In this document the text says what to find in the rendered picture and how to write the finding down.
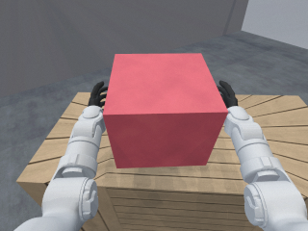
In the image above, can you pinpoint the robot left upper arm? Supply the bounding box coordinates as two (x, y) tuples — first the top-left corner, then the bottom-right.
(13, 177), (99, 231)

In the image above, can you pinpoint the left robot hand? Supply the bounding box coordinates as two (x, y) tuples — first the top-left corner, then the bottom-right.
(88, 81), (108, 112)

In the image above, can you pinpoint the robot right upper arm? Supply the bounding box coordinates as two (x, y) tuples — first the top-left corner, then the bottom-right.
(244, 180), (308, 231)

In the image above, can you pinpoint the pedestal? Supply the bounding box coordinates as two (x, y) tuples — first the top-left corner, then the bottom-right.
(15, 92), (308, 231)

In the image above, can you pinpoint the left robot forearm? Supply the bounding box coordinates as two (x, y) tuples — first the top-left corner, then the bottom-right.
(41, 105), (106, 214)

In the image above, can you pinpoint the right robot forearm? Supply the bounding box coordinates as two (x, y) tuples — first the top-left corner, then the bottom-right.
(223, 106), (308, 218)

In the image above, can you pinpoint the right robot hand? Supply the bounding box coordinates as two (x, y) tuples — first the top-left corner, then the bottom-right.
(217, 80), (239, 109)

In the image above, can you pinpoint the carton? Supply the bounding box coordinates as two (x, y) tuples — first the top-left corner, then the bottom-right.
(103, 53), (229, 168)

